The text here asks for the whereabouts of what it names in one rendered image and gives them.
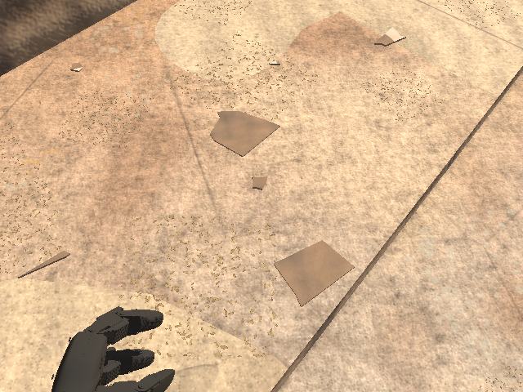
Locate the left robot hand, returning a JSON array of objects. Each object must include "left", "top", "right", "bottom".
[{"left": 51, "top": 306, "right": 175, "bottom": 392}]

